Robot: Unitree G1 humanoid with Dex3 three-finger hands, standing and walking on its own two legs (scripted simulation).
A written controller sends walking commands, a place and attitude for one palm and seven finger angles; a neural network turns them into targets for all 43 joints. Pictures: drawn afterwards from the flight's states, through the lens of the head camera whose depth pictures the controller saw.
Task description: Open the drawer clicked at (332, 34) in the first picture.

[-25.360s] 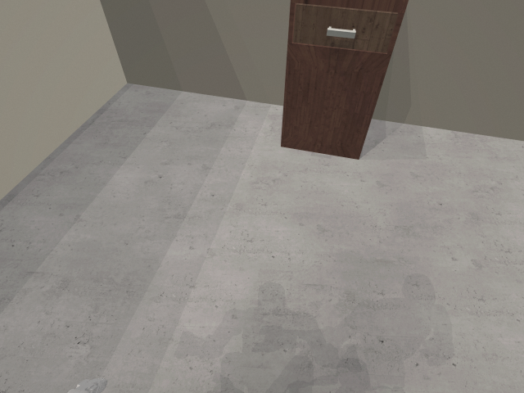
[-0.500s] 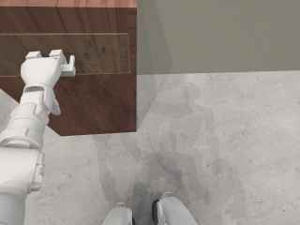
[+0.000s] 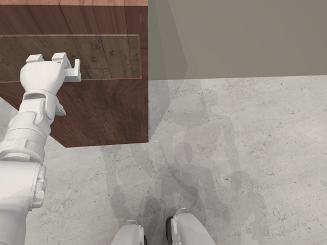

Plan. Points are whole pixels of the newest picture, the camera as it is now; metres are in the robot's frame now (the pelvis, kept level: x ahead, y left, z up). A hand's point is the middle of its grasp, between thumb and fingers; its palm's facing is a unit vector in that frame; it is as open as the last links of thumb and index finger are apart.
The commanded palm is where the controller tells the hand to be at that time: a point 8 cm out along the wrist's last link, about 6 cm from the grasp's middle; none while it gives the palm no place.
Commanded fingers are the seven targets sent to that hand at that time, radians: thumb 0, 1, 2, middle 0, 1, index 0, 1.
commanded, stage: close the thumb around the handle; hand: left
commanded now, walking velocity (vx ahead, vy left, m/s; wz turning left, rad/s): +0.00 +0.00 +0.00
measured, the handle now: (55, 69) +0.56 +0.24 +0.01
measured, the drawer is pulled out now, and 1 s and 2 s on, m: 0.00 0.03 0.13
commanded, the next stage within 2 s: pull the drawer open in 0.46 s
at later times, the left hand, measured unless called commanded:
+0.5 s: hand (54, 90) +0.51 +0.25 -0.01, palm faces -0.07 -0.02 -1.00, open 5.7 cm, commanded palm +0.49 +0.24 +0.05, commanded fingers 0.00 0.90 0.90 -0.40 -1.35 -0.40 -1.35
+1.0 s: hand (53, 100) +0.48 +0.25 -0.01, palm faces -0.04 -0.05 -1.00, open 5.7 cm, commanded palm +0.46 +0.24 +0.05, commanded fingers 0.00 0.90 0.90 -0.40 -1.35 -0.40 -1.35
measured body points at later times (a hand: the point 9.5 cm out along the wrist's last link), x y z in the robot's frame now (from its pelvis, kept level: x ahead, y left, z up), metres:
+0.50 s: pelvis +0.00 +0.00 +0.00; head +0.15 +0.01 +0.43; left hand +0.50 +0.24 +0.05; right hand +0.00 -0.27 -0.12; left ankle -0.03 +0.07 -0.66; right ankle +0.03 -0.10 -0.66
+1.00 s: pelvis +0.03 +0.01 +0.02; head +0.15 +0.01 +0.45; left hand +0.47 +0.25 +0.05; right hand +0.05 -0.26 -0.11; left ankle -0.03 +0.07 -0.66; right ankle +0.03 -0.10 -0.66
